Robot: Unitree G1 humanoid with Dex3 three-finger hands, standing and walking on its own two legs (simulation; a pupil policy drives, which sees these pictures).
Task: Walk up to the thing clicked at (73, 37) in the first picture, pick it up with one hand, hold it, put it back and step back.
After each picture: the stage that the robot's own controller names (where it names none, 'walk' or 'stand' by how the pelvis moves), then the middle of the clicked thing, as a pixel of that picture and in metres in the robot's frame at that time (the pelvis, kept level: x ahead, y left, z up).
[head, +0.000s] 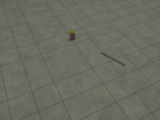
stand; (72, 35) +1.53 +0.13 -0.72
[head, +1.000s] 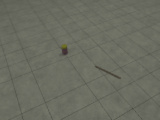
walk; (64, 49) +1.38 +0.31 -0.71
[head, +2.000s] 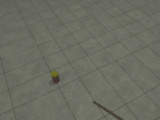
walk; (55, 77) +0.85 +0.34 -0.72
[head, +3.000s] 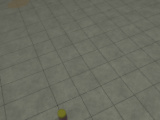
walk; (62, 115) +0.51 +0.22 -0.71
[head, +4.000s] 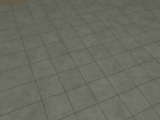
stand; out of the picture +0.35 +0.15 -0.71
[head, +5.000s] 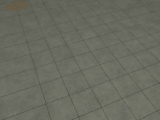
stand; out of the picture +0.34 +0.16 -0.72
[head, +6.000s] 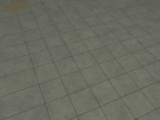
stand; out of the picture +0.35 +0.17 -0.73
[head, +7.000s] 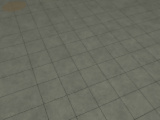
stand; out of the picture +0.34 +0.18 -0.73
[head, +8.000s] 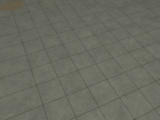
stand; out of the picture +0.32 +0.18 -0.73
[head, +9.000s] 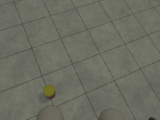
go down; (49, 92) +0.38 +0.16 -0.50
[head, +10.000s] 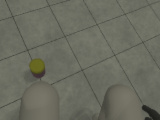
go down; (37, 68) +0.42 +0.19 -0.32
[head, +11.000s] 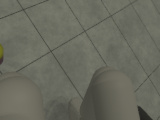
close in; out of the picture +0.41 +0.22 -0.24
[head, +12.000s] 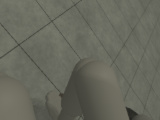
close; out of the picture +0.41 +0.24 -0.23
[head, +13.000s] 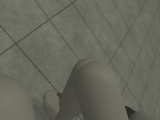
close; out of the picture +0.40 +0.24 -0.23
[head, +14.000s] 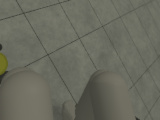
lift; out of the picture +0.34 +0.24 -0.16
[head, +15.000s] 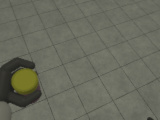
lift; (28, 87) +0.31 +0.18 +0.03
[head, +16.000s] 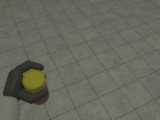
hold; (37, 88) +0.33 +0.16 +0.02
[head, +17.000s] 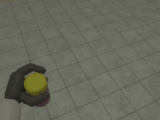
hold; (38, 90) +0.32 +0.16 +0.02
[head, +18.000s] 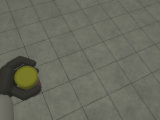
crouch; (29, 82) +0.35 +0.18 -0.04
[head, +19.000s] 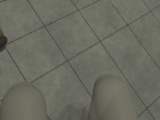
lower; out of the picture +0.47 +0.24 -0.08
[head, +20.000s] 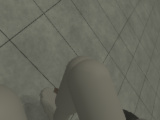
lower; out of the picture +0.44 +0.25 -0.23
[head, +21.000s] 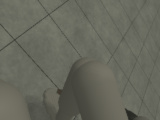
lower; out of the picture +0.42 +0.26 -0.23
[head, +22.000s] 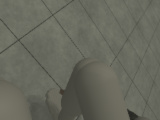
lower; out of the picture +0.42 +0.27 -0.22
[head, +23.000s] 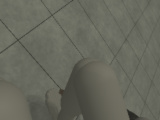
lower; out of the picture +0.42 +0.26 -0.22
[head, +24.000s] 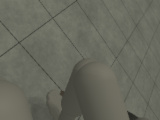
open; out of the picture +0.42 +0.25 -0.23
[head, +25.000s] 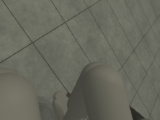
stand; out of the picture +0.42 +0.25 -0.24
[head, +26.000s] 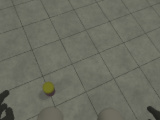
walk; (49, 89) +0.41 +0.17 -0.51
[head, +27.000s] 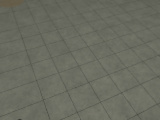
stand; out of the picture +0.37 +0.16 -0.66
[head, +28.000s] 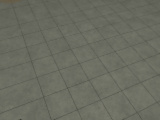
stand; out of the picture +0.38 +0.16 -0.67
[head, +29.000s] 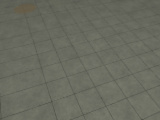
stand; out of the picture +0.40 +0.15 -0.72
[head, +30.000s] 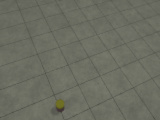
walk; (60, 105) +0.44 +0.11 -0.71
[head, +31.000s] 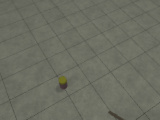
walk; (63, 82) +0.66 +0.17 -0.69
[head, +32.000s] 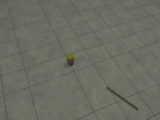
stand; (70, 59) +1.00 +0.14 -0.69
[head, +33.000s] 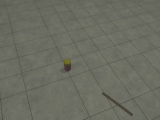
stand; (67, 65) +1.00 +0.15 -0.72
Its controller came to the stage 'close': yes
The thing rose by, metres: 0.74
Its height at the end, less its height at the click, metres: +0.00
